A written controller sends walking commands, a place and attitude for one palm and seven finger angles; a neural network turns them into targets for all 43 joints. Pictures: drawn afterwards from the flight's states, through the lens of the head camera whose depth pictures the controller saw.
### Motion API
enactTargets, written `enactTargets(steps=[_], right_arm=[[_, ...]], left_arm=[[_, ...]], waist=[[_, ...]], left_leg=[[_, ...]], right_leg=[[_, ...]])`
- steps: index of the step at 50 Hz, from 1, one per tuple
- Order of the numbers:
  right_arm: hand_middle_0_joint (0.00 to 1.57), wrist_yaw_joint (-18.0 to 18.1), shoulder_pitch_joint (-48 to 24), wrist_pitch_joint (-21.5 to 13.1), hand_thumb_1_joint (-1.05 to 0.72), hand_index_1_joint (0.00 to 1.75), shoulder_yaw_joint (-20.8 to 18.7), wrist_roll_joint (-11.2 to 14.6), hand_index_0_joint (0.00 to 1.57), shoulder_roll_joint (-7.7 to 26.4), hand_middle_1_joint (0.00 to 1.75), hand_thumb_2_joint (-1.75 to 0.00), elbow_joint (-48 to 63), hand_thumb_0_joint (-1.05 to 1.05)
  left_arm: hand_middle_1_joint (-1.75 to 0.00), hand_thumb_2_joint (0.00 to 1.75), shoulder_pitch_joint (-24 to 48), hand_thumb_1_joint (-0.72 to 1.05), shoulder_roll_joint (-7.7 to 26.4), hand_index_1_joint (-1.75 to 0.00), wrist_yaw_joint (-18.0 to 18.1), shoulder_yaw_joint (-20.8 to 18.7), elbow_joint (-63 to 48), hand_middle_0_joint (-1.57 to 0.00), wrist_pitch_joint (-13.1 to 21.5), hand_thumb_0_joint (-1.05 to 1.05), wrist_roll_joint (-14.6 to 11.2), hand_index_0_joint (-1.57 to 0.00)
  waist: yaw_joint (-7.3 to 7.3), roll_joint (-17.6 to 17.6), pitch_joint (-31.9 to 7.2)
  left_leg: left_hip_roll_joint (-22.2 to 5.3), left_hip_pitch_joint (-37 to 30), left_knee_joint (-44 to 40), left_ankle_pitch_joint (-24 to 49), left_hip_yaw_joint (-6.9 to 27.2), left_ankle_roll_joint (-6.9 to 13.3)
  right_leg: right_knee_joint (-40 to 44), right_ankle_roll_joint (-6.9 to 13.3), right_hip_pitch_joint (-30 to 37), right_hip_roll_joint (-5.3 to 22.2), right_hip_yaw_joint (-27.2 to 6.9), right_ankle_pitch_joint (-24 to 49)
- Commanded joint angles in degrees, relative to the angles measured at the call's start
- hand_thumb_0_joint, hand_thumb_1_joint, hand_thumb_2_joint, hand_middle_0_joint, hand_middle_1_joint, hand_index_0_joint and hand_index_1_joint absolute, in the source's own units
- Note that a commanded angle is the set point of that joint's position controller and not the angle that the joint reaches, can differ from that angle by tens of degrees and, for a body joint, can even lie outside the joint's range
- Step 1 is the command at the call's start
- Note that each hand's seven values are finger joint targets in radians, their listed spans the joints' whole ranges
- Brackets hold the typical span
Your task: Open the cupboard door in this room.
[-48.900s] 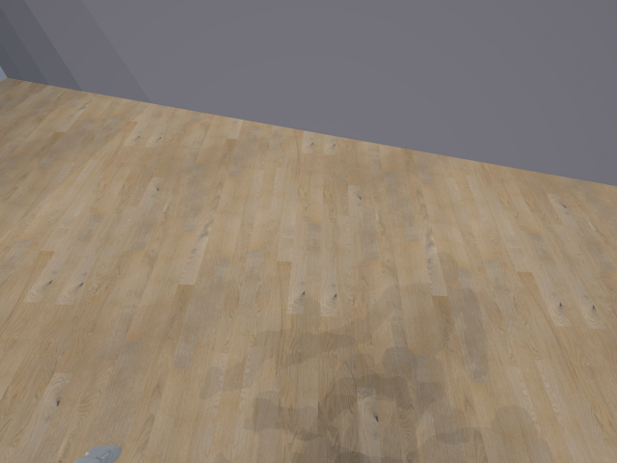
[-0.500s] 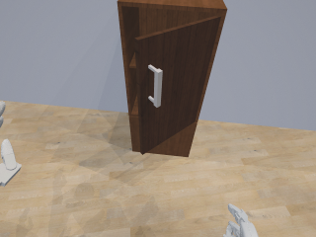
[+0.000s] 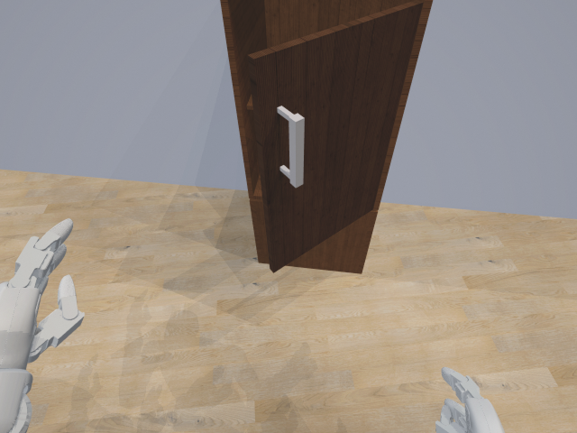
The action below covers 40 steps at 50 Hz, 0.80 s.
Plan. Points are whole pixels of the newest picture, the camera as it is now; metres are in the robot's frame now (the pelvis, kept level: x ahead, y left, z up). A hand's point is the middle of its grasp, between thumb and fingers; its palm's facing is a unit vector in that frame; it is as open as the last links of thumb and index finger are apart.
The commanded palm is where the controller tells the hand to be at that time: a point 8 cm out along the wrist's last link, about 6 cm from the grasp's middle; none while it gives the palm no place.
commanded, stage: let the arm hang, fingers relaxed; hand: left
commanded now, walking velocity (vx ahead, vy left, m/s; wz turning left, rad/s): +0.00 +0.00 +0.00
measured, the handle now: (290, 148) +0.58 +0.03 +0.07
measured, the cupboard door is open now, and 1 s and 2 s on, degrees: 45 45 45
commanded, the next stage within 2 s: look to check the result in 1.04 s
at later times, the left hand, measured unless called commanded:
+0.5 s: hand out of the picture -0.05 +0.19 -0.16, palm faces +0.05 -0.97 -0.24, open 7.2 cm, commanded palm none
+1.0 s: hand out of the picture +0.00 +0.17 -0.17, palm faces +0.07 -0.98 -0.20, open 7.3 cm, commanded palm none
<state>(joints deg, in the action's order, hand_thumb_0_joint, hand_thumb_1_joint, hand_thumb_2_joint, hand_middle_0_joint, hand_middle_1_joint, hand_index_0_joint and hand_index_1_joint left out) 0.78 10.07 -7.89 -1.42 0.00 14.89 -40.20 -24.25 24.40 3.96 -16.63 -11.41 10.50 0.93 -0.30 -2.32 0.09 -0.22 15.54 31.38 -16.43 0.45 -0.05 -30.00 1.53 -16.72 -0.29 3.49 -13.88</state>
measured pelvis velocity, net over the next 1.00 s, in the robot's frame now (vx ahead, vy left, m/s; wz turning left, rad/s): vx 0.00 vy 0.00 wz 0.03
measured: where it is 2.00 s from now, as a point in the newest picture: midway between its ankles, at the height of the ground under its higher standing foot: outside the picture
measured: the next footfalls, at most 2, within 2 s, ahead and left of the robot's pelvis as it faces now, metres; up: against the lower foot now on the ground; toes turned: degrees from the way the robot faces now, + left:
none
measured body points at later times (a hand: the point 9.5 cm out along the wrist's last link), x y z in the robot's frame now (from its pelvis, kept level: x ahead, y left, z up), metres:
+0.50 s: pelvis -0.01 +0.00 +0.01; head +0.01 -0.01 +0.45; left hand -0.06 +0.24 -0.15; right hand -0.04 -0.22 -0.16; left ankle +0.00 +0.12 -0.73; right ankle +0.02 -0.10 -0.73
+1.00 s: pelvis +0.00 +0.00 +0.01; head +0.01 -0.01 +0.46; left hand +0.00 +0.23 -0.15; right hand -0.01 -0.21 -0.16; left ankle +0.00 +0.12 -0.73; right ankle +0.02 -0.10 -0.73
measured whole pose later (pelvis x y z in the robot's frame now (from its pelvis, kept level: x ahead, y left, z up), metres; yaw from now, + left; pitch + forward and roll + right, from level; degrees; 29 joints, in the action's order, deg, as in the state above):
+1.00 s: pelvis +0.00 +0.00 +0.01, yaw +1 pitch -1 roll +0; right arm 2.1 16.6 0.2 0.1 -1.4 7.2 -64.4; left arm -14.4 7.8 1.4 -1.8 65.2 0.0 0.8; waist -0.5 -1.0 1.9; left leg 1.1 11.2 25.4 -13.2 1.6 0.3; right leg -25.4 1.2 -12.4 0.9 4.6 -12.0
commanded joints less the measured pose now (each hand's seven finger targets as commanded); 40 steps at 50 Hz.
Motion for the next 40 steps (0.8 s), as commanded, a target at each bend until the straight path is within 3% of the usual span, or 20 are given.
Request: enactTargets(steps=[1, 3, 4, 6, 9, 12, 13, 14, 20, 22, 31, 39, 40], right_arm=[[0.20, -1.1, 0.1, 3.8, -0.90, 0.30, -2.0, -1.2, 0.20, 8.8, 0.30, -0.90, -0.5, 0.00], [0.20, -0.8, -1.1, 4.6, -0.90, 0.30, -1.9, -1.6, 0.20, 9.7, 0.30, -0.90, -1.8, 0.00], [0.20, -0.7, -0.8, 5.2, -0.90, 0.30, -1.7, -1.5, 0.20, 9.5, 0.30, -0.90, -3.0, 0.00], [0.20, -0.5, -0.5, 6.4, -0.90, 0.30, -0.7, -1.8, 0.20, 7.0, 0.30, -0.90, -5.8, 0.00], [0.20, -0.2, -0.4, 7.5, -0.90, 0.30, 0.6, -1.7, 0.20, 4.6, 0.30, -0.90, -9.8, 0.00], [0.20, 0.3, 1.2, 7.9, -0.90, 0.30, 1.0, -1.3, 0.20, 3.1, 0.30, -0.90, -13.4, 0.00], [0.20, 0.5, 2.1, 8.0, -0.90, 0.30, 0.6, -1.7, 0.20, 2.3, 0.30, -0.90, -14.3, 0.00], [0.20, 0.5, 2.9, 8.1, -0.90, 0.30, 0.8, -1.6, 0.20, 1.8, 0.30, -0.90, -15.3, 0.00], [0.20, 0.8, 8.7, 8.8, -0.90, 0.30, 0.5, -1.3, 0.20, 0.3, 0.30, -0.90, -19.8, 0.00], [0.20, 0.9, 10.5, 8.7, -0.90, 0.30, 0.5, -1.4, 0.20, -0.3, 0.30, -0.90, -21.0, 0.00], [0.20, 1.1, 12.8, 8.3, -0.90, 0.30, 0.8, -1.4, 0.20, -2.4, 0.30, -0.90, -22.9, 0.00], [0.20, 1.3, 12.2, 7.9, -0.90, 0.30, 0.7, -1.5, 0.20, -3.1, 0.30, -0.90, -23.1, 0.00], [0.20, 1.2, 12.1, 7.9, -0.90, 0.30, 0.6, -1.3, 0.20, -3.2, 0.30, -0.90, -22.9, 0.00]], left_arm=[[-0.30, 0.90, 5.5, 0.90, -2.7, -0.30, -4.3, 10.9, 27.7, -0.20, -9.5, 0.00, 1.4, -0.20], [-0.30, 0.90, 9.0, 0.90, -1.1, -0.30, -4.2, 11.2, 35.1, -0.20, -9.6, 0.00, 1.4, -0.20], [-0.30, 0.90, 10.6, 0.90, -0.6, -0.30, -4.0, 11.6, 39.0, -0.20, -9.7, 0.00, 1.2, -0.20], [-0.30, 0.90, 12.4, 0.90, -1.7, -0.30, -3.5, 13.0, 46.5, -0.20, -10.3, 0.00, 0.7, -0.20], [-0.30, 0.90, 12.9, 0.90, -3.6, -0.30, -3.0, 14.4, 56.0, -0.20, -10.7, 0.00, 0.1, -0.20], [-0.30, 0.90, 10.8, 0.90, -4.7, -0.30, -2.9, 14.5, 63.2, -0.20, -10.4, 0.00, -0.2, -0.20], [-0.30, 0.90, 9.8, 0.90, -6.5, -0.30, -2.7, 13.8, 64.6, -0.20, -10.3, 0.00, -0.1, -0.20], [-0.30, 0.90, 9.7, 0.90, -6.3, -0.30, -2.7, 14.0, 66.1, -0.20, -10.4, 0.00, -0.2, -0.20], [-0.30, 0.90, 8.2, 0.90, -7.4, -0.30, -2.7, 14.4, 72.2, -0.20, -10.3, 0.00, -0.5, -0.20], [-0.30, 0.90, 7.8, 0.90, -8.0, -0.30, -2.6, 14.5, 73.4, -0.20, -10.4, 0.00, -0.5, -0.20], [-0.30, 0.90, 5.3, 0.90, -9.6, -0.30, -2.1, 14.3, 75.5, -0.20, -10.4, 0.00, -0.5, -0.20], [-0.30, 0.90, 5.4, 0.90, -10.9, -0.30, -2.0, 14.1, 75.4, -0.20, -10.3, 0.00, -0.4, -0.20], [-0.30, 0.90, 5.1, 0.90, -10.8, -0.30, -2.0, 14.0, 75.2, -0.20, -10.3, 0.00, -0.3, -0.20]], waist=[[-0.22, 8.0, -3.1], [0.28, 13.3, -4.1], [0.02, 14.0, -5.0], [-0.26, 7.9, -4.4], [0.17, -1.2, -2.5], [0.44, -2.7, -2.4], [0.40, -5.4, -2.3], [0.31, -6.4, -1.5], [-0.04, 1.9, 2.8], [-0.28, 3.2, 3.1], [0.06, 3.5, 4.1], [0.24, 0.4, 6.0], [0.53, 1.9, 5.5]], left_leg=[[-6.2, 6.1, -2.6, 10.9, 8.0, 4.3], [-4.7, 5.6, -1.9, 14.3, 7.3, 3.9], [-3.6, 3.5, -1.4, 14.7, 6.0, 3.2], [-2.5, 0.3, -2.2, 14.0, 4.3, 2.2], [-3.6, 0.5, -7.3, 11.5, 5.2, 1.8], [-3.3, 0.5, -8.4, 7.0, 4.9, 1.6], [-3.4, 0.3, -8.4, 5.6, 4.6, 1.5], [-3.3, 0.3, -8.9, 4.7, 4.8, 1.6], [-3.3, 0.1, -9.6, 1.3, 4.4, 1.8], [-3.3, 0.1, -9.9, 1.7, 4.5, 1.9], [-3.4, 1.6, -11.0, 2.0, 4.8, 2.2], [-3.8, 3.3, -12.8, 1.0, 5.7, 2.2], [-3.7, 3.0, -12.4, 1.6, 5.6, 2.3]], right_leg=[[-1.1, 0.8, 0.8, 5.3, -4.2, 2.7], [0.4, 1.4, 4.4, 6.6, -5.9, 8.2], [1.6, 2.1, 5.0, 7.7, -6.7, 9.9], [3.1, 2.7, 4.3, 8.8, -8.1, 10.8], [4.5, 1.1, 6.3, 6.7, -6.7, 6.1], [8.2, 1.1, 8.1, 6.7, -7.1, 1.4], [9.1, 1.5, 7.8, 6.8, -6.9, 0.5], [9.5, 1.6, 7.6, 6.8, -6.7, -0.2], [13.0, 1.7, 4.5, 6.8, -5.9, -6.4], [12.7, 1.6, 4.3, 6.7, -5.6, -6.6], [11.1, 1.3, 4.7, 6.5, -5.0, -5.7], [9.8, 0.9, 5.0, 6.1, -4.3, -3.1], [9.9, 0.9, 5.4, 6.1, -4.2, -3.0]])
